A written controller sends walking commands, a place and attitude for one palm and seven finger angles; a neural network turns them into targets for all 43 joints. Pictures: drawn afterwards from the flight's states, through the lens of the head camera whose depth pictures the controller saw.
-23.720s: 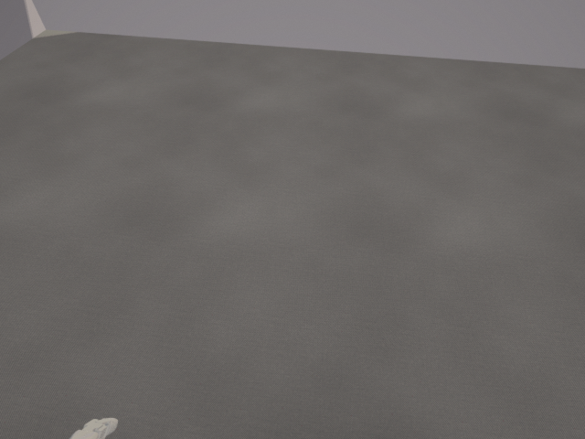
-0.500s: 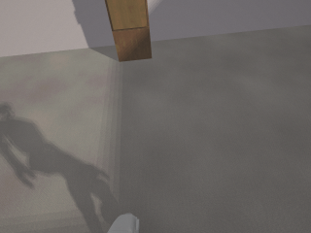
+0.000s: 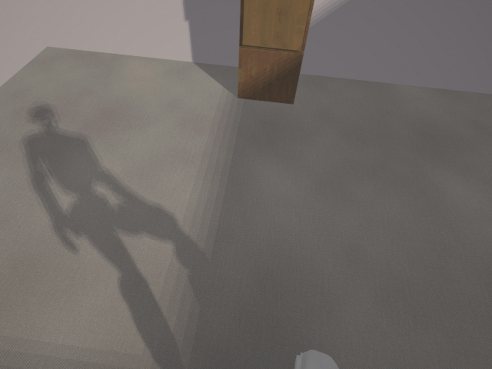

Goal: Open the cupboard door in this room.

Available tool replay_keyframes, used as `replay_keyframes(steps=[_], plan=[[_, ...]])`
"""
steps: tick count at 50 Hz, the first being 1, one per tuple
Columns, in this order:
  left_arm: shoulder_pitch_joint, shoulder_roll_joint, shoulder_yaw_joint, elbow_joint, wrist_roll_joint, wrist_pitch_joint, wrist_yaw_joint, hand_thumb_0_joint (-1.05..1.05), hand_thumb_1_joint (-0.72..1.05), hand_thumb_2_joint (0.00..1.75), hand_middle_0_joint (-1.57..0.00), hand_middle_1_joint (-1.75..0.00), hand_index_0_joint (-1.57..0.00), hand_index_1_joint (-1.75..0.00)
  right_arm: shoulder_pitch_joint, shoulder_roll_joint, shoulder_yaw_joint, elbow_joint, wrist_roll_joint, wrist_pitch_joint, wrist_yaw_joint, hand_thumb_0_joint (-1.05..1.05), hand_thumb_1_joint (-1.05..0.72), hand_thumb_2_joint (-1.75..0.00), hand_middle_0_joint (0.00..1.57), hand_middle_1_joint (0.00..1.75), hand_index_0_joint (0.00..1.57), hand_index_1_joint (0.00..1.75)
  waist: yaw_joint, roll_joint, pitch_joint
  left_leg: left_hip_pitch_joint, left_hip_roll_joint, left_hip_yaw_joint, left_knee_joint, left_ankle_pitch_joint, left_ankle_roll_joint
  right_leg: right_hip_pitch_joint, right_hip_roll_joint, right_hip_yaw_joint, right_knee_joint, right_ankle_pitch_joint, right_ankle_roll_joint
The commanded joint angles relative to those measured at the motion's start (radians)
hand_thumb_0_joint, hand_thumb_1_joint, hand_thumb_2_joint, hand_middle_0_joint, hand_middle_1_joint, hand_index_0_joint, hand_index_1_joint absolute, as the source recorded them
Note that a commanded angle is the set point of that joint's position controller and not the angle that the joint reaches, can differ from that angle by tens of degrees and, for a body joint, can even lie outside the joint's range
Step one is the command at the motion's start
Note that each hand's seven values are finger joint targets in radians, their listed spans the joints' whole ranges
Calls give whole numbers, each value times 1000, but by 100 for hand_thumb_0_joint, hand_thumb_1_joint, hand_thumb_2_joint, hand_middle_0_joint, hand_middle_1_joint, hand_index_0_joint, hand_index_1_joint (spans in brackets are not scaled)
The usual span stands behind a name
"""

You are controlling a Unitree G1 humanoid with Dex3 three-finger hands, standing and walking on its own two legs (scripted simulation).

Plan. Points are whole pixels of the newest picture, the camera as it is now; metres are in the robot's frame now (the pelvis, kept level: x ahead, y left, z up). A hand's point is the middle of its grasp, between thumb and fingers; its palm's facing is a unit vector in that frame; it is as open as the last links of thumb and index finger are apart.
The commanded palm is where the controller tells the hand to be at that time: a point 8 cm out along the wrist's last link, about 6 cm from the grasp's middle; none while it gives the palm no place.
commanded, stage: turn or walk to find it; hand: left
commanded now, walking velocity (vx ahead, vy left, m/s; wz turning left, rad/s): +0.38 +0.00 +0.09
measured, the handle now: out of the picture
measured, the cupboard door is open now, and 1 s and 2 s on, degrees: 0 0 0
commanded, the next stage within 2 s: stand and wait in 1.30 s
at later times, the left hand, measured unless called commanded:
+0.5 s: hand (204, 293) +0.28 +0.11 -0.16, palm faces +0.09 -0.97 -0.23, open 7.2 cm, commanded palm none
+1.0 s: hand (197, 276) +0.33 +0.14 -0.18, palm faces +0.21 -0.97 -0.10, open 7.4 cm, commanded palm none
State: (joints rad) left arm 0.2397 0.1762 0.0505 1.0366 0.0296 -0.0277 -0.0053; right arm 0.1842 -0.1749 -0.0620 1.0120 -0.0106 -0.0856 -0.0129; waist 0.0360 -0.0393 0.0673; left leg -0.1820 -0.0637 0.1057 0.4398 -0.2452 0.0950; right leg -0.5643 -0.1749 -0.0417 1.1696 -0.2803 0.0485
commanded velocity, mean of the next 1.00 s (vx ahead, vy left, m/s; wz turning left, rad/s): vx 0.38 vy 0.00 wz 0.07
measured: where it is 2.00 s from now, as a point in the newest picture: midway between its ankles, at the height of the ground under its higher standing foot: (257, 252)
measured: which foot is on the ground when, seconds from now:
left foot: down 0.00-0.34, up 0.36-0.86, down 0.88-1.00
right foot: up 0.00-0.30, down 0.32-0.88, up 0.90-1.00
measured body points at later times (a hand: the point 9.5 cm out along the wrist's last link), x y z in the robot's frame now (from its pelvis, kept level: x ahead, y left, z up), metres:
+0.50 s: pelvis +0.21 -0.08 +0.00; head +0.24 -0.10 +0.45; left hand +0.28 +0.16 -0.14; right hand +0.19 -0.31 -0.17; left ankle +0.18 +0.07 -0.64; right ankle +0.26 -0.16 -0.74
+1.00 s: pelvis +0.41 -0.01 +0.00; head +0.43 +0.02 +0.44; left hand +0.32 +0.19 -0.17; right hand +0.56 -0.21 -0.14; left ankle +0.43 +0.08 -0.74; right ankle +0.35 -0.14 -0.65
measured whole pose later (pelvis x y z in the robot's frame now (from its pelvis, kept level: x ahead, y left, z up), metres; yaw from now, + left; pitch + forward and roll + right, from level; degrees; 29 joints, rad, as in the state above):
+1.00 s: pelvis +0.41 -0.01 +0.00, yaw +5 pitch -2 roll -1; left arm 0.38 0.13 0.04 1.17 0.02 -0.02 -0.01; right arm 0.10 -0.13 -0.04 1.00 -0.03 -0.08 0.00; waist 0.05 -0.03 0.08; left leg -0.26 0.04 0.17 0.54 -0.25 0.05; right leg -0.36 -0.11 -0.09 1.14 -0.43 0.01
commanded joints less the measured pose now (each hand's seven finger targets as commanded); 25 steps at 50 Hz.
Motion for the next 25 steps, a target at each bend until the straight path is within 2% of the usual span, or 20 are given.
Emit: replay_keyframes(steps=[1,5,7,10,11,12,13,14,15,16,17,18,19,20,21,22,23,24,25], plan=[[20,52,11,-59,2,14,-9,0,90,90,-20,-30,-20,-30,133,-104,-11,-3,2,-8,1,0,-90,-90,20,30,20,30,-18,138,42,-6,274,-204,-269,277,86,-79,-8,-1,-52,121,24],[-129,62,9,-121,-3,8,-20,0,90,90,-20,-30,-20,-30,198,-119,-15,13,-1,-10,-7,0,-90,-90,20,30,20,30,-49,129,41,140,282,-200,-248,374,89,-144,9,-12,-219,156,21],[-209,59,5,-150,-6,2,-23,0,90,90,-20,-30,-20,-30,237,-123,-16,27,-6,-9,-11,0,-90,-90,20,30,20,30,-76,125,42,185,298,-201,-220,429,87,-127,17,-14,-332,145,8],[-271,54,2,-178,-10,-7,-27,0,90,90,-20,-30,-20,-30,267,-131,-16,45,-13,-3,-13,0,-90,-90,20,30,20,30,-91,134,47,216,308,-199,-184,487,78,-62,48,-32,-468,116,-20],[-269,57,4,-181,-11,-10,-27,0,90,90,-20,-30,-20,-30,264,-135,-17,49,-15,-1,-14,0,-90,-90,20,30,20,30,-86,139,40,206,314,-198,-166,515,72,-3,60,-38,-509,95,-33],[-226,63,6,-175,-12,-13,-25,0,90,90,-20,-30,-20,-30,250,-147,-18,52,-15,1,-15,0,-90,-90,20,30,20,30,-61,134,18,214,312,-185,-126,600,65,63,82,-56,-546,74,-47],[-157,79,11,-152,-11,-19,-23,0,90,90,-20,-30,-20,-30,245,-154,-19,58,-13,3,-15,0,-90,-90,20,30,20,30,-29,122,-14,196,299,-171,-40,687,50,182,107,-73,-589,79,-58],[-18,102,17,-111,-8,-27,-20,0,90,90,-20,-30,-20,-30,241,-158,-20,61,-10,5,-12,0,-90,-90,20,30,20,30,33,68,-69,152,261,-151,111,716,22,357,138,-96,-661,131,-67],[149,158,32,-54,0,-39,-13,0,90,90,-20,-30,-20,-30,231,-143,-17,57,-1,2,-6,0,-90,-90,20,30,20,30,100,6,-161,-13,209,-116,329,578,-15,633,65,-21,-675,182,-96],[302,261,59,-7,6,-45,2,0,90,90,-20,-30,-20,-30,262,-81,-6,34,12,-5,3,0,-90,-90,20,30,20,30,131,-239,-289,-266,61,-46,652,32,-55,868,-220,349,-737,301,-189],[278,300,65,-1,-16,-42,1,0,90,90,-20,-30,-20,-30,267,-94,-5,24,14,6,1,0,-90,-90,20,30,20,30,88,-251,-300,-355,35,-120,864,-303,-56,811,-330,531,-842,232,-263],[176,256,58,-29,-19,-40,2,0,90,90,-20,-30,-20,-30,195,-93,-13,22,6,13,7,0,-90,-90,20,30,20,30,85,-142,-203,-396,95,-164,928,-240,-48,670,-298,502,-896,25,-256],[90,208,45,-49,-21,-36,6,0,90,90,-20,-30,-20,-30,145,-86,-16,13,3,22,10,0,-90,-90,20,30,20,30,45,-32,-90,-431,137,-169,929,-152,-44,551,-267,422,-930,-98,-226],[22,163,33,-63,-19,-38,9,0,90,90,-20,-30,-20,-30,139,-61,-10,21,-6,34,15,0,-90,-90,20,30,20,30,7,-15,-24,-412,173,-164,890,-73,-58,420,-218,312,-954,-116,-189],[-2,126,22,-63,-16,-42,10,0,90,90,-20,-30,-20,-30,165,-41,-9,36,-13,48,18,0,-90,-90,20,30,20,30,-21,-49,-5,-373,179,-150,855,-25,-71,340,-171,219,-975,-90,-156],[3,101,15,-55,-14,-46,10,0,90,90,-20,-30,-20,-30,194,-32,-6,48,-18,59,20,0,-90,-90,20,30,20,30,-38,-82,-5,-353,183,-137,827,4,-83,302,-137,162,-987,-55,-143],[12,93,14,-45,-12,-47,11,0,90,90,-20,-30,-20,-30,214,-26,-8,56,-20,69,22,0,-90,-90,20,30,20,30,-51,-102,-7,-340,184,-121,802,22,-95,269,-117,113,-998,-57,-134],[17,94,15,-36,-9,-51,13,0,90,90,-20,-30,-20,-30,224,-23,-10,60,-21,74,24,0,-90,-90,20,30,20,30,-64,-98,-1,-343,189,-111,779,38,-105,259,-110,95,-1011,-59,-137],[38,78,20,-30,-7,-57,14,0,90,90,-20,-30,-20,-30,205,-17,-10,51,-24,76,26,0,-90,-90,20,30,20,30,-59,-81,0,-359,197,-104,750,57,-113,258,-105,83,-1017,-34,-146]])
